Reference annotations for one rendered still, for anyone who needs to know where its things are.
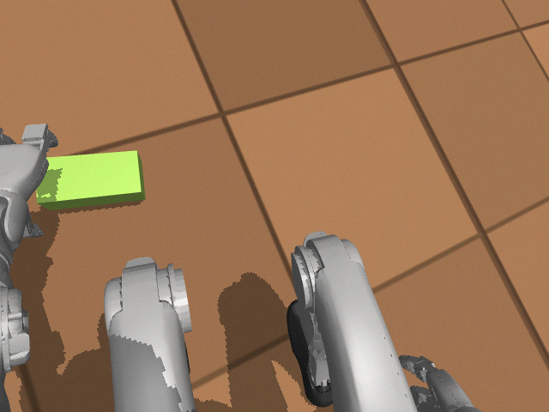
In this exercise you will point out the right robot hand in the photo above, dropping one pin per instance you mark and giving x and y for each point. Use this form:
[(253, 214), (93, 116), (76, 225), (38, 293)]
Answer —
[(444, 393)]

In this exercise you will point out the left robot arm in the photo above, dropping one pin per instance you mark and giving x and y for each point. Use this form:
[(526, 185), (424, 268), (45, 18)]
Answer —
[(14, 325)]

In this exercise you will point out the left robot hand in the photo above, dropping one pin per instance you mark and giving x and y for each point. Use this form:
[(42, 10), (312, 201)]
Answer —
[(23, 166)]

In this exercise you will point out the right robot foot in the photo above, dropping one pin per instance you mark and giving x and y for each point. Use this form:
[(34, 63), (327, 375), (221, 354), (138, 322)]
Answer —
[(318, 395)]

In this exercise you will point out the carton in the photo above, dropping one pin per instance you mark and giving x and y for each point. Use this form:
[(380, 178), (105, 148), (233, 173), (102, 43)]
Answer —
[(91, 179)]

